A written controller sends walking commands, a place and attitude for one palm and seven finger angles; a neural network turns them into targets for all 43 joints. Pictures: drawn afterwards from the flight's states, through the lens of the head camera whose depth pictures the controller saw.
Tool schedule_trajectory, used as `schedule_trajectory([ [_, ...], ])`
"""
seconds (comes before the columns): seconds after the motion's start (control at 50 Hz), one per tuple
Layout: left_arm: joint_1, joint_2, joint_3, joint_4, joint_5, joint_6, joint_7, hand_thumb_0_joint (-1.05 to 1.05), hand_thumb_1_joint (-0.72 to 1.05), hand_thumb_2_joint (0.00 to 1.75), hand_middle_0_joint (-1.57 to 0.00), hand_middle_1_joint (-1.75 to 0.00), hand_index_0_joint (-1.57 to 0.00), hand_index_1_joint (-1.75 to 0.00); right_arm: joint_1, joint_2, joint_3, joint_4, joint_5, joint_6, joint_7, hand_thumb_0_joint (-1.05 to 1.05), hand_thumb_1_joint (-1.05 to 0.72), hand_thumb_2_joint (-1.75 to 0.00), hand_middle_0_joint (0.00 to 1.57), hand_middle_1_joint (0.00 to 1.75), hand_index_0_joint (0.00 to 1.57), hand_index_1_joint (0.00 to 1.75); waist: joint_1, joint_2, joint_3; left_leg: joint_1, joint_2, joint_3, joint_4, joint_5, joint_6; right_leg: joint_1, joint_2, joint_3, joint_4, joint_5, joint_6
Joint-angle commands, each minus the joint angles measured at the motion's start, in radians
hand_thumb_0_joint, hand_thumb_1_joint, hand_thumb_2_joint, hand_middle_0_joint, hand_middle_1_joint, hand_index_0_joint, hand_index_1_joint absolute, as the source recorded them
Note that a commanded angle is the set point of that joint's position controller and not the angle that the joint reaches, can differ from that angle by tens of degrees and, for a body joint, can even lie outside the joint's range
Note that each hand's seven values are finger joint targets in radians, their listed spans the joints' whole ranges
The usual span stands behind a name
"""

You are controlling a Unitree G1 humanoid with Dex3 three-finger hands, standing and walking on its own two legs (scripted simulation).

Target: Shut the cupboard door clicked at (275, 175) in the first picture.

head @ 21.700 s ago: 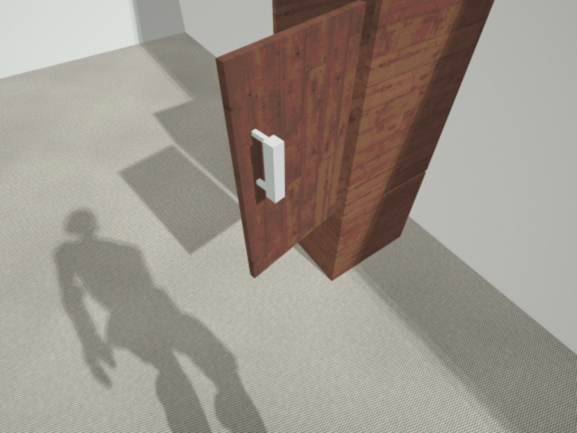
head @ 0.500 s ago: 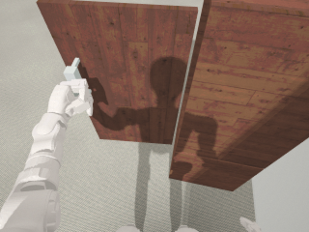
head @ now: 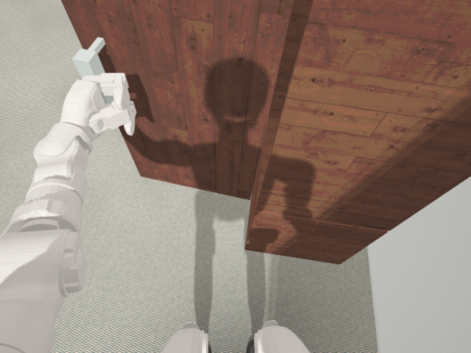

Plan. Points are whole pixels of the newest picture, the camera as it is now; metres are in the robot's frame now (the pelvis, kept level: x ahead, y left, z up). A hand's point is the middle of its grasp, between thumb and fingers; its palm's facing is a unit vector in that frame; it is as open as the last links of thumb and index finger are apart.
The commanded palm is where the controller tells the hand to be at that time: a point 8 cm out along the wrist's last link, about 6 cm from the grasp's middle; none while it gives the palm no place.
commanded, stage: push the door shut along its arc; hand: left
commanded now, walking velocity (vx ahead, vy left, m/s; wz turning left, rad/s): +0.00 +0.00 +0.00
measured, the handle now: (105, 81) +0.56 +0.21 +0.10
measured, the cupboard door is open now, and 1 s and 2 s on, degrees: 86 70 61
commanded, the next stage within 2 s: pull the fist back off the door in 0.94 s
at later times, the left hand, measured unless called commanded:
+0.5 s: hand (162, 84) +0.54 +0.11 +0.11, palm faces -0.35 -0.94 -0.01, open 2.9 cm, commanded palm +0.55 +0.15 +0.10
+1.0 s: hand (176, 75) +0.56 +0.08 +0.11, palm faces -0.42 -0.91 +0.00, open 3.3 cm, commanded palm +0.60 +0.10 +0.10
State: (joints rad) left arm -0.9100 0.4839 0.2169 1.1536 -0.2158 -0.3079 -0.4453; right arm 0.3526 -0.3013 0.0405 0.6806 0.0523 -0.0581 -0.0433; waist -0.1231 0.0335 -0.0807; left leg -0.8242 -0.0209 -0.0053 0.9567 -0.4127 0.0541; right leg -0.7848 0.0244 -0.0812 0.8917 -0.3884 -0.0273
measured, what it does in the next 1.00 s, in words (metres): stands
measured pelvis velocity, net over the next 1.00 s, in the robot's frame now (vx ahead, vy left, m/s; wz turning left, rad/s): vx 0.01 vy -0.01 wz -0.02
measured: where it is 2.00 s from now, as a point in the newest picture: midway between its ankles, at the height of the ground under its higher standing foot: outside the picture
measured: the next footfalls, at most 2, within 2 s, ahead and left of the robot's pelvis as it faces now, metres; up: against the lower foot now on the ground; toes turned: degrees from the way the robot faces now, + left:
none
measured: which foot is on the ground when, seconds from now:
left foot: down 0.00-1.00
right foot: down 0.00-1.00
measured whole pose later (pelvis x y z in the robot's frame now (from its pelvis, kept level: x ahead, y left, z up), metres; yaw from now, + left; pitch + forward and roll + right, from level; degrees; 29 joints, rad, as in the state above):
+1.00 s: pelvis +0.01 -0.01 -0.02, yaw -1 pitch +24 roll -4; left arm -1.32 0.57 0.16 1.34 -0.13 -0.18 -0.50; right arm 0.34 -0.30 0.05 0.73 0.01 -0.07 -0.06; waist -0.22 0.05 -0.08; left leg -1.04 0.00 -0.03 1.09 -0.47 0.04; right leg -0.99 0.05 -0.10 1.00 -0.44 -0.04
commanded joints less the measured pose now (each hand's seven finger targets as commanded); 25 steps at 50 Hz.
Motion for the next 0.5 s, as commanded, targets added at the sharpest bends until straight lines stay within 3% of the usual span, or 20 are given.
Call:
schedule_trajectory([
  [0.0, -0.604, 0.162, 0.012, -0.209, 0.006, -0.059, -0.027, 0.0, 0.9, 0.9, -1.3, -1.5, -1.3, -1.5, 0.117, -0.178, -0.063, -0.056, -0.009, -0.03, -0.015, 0.0, -0.9, -0.9, 0.2, 0.3, 0.2, 0.3, -0.082, 0.08, -0.423, 0.388, 0.041, -0.12, -0.116, 0.23, -0.02, -0.003, 0.008, 0.054, -0.098, 0.152, -0.012],
  [0.04, -0.608, 0.168, 0.02, -0.201, 0.008, -0.051, -0.028, 0.0, 0.9, 0.9, -1.3, -1.5, -1.3, -1.5, 0.126, -0.178, -0.063, -0.058, -0.011, -0.028, -0.013, 0.0, -0.9, -0.9, 0.2, 0.3, 0.2, 0.3, -0.079, 0.094, -0.451, 0.402, 0.041, -0.122, -0.109, 0.258, -0.021, -0.004, 0.01, 0.054, -0.093, 0.165, -0.014],
  [0.1, -0.64, 0.198, 0.037, -0.158, 0.022, -0.042, -0.023, 0.0, 0.9, 0.9, -1.3, -1.5, -1.3, -1.5, 0.14, -0.18, -0.061, -0.054, -0.013, -0.022, -0.013, 0.0, -0.9, -0.9, 0.2, 0.3, 0.2, 0.3, -0.089, 0.086, -0.438, 0.375, 0.043, -0.121, -0.097, 0.262, -0.02, -0.022, 0.012, 0.053, -0.084, 0.164, -0.011],
  [0.14, -0.675, 0.161, 0.006, -0.164, 0.03, -0.041, -0.021, 0.0, 0.9, 0.9, -1.3, -1.5, -1.3, -1.5, 0.148, -0.178, -0.064, -0.05, -0.017, -0.023, -0.01, 0.0, -0.9, -0.9, 0.2, 0.3, 0.2, 0.3, -0.1, 0.106, -0.438, 0.4, 0.045, -0.131, -0.093, 0.271, -0.023, -0.056, 0.013, 0.049, -0.081, 0.16, -0.012],
  [0.2, -0.681, 0.177, 0.025, -0.151, 0.033, -0.038, -0.018, 0.0, 0.9, 0.9, -1.3, -1.5, -1.3, -1.5, 0.158, -0.179, -0.064, -0.053, -0.023, -0.018, -0.007, 0.0, -0.9, -0.9, 0.2, 0.3, 0.2, 0.3, -0.098, 0.119, -0.483, 0.424, 0.046, -0.133, -0.078, 0.314, -0.025, -0.061, 0.017, 0.046, -0.07, 0.177, -0.013],
  [0.22, -0.678, 0.22, 0.063, -0.128, 0.038, -0.031, -0.014, 0.0, 0.9, 0.9, -1.3, -1.5, -1.3, -1.5, 0.171, -0.183, -0.065, -0.051, -0.025, -0.013, -0.007, 0.0, -0.9, -0.9, 0.2, 0.3, 0.2, 0.3, -0.097, 0.096, -0.477, 0.407, 0.049, -0.133, -0.076, 0.32, -0.025, -0.049, 0.018, 0.045, -0.068, 0.186, -0.013],
  [0.26, -0.655, 0.242, 0.083, -0.102, 0.047, -0.018, -0.014, 0.0, 0.9, 0.9, -1.3, -1.5, -1.3, -1.5, 0.177, -0.181, -0.063, -0.063, -0.026, -0.004, -0.005, 0.0, -0.9, -0.9, 0.2, 0.3, 0.2, 0.3, -0.092, 0.067, -0.483, 0.356, 0.043, -0.114, -0.067, 0.328, -0.018, -0.004, 0.019, 0.054, -0.065, 0.217, -0.009],
  [0.34, -0.648, 0.341, 0.151, -0.093, 0.073, -0.015, -0.009, 0.0, 0.9, 0.9, -1.3, -1.5, -1.3, -1.5, 0.195, -0.182, -0.062, -0.076, -0.032, 0.015, -0.004, 0.0, -0.9, -0.9, 0.2, 0.3, 0.2, 0.3, -0.079, 0.068, -0.504, 0.302, 0.037, -0.089, -0.043, 0.371, -0.014, 0.053, 0.022, 0.066, -0.051, 0.285, -0.005],
  [0.38, -0.662, 0.276, 0.104, -0.129, 0.072, -0.026, -0.024, 0.0, 0.9, 0.9, -1.3, -1.5, -1.3, -1.5, 0.195, -0.171, -0.066, -0.085, -0.032, 0.018, -0.004, 0.0, -0.9, -0.9, 0.2, 0.3, 0.2, 0.3, -0.087, 0.081, -0.537, 0.335, 0.037, -0.089, -0.034, 0.421, -0.014, 0.045, 0.024, 0.063, -0.041, 0.321, -0.005],
  [0.46, -0.708, 0.259, 0.071, -0.092, 0.069, -0.002, -0.043, 0.0, 0.9, 0.9, -1.3, -1.5, -1.3, -1.5, 0.206, -0.18, -0.069, -0.065, -0.03, 0.029, -0.009, 0.0, -0.9, -0.9, 0.2, 0.3, 0.2, 0.3, -0.121, 0.057, -0.486, 0.317, 0.04, -0.087, -0.03, 0.365, -0.009, 0.01, 0.028, 0.062, -0.059, 0.286, 0.0],
  [0.48, -0.738, 0.227, 0.046, -0.097, 0.063, -0.002, -0.049, 0.0, 0.9, 0.9, -1.3, -1.5, -1.3, -1.5, 0.206, -0.176, -0.068, -0.06, -0.03, 0.026, -0.013, 0.0, -0.9, -0.9, 0.2, 0.3, 0.2, 0.3, -0.133, 0.067, -0.486, 0.33, 0.038, -0.087, -0.024, 0.377, -0.005, -0.012, 0.029, 0.059, -0.056, 0.292, -0.001],
])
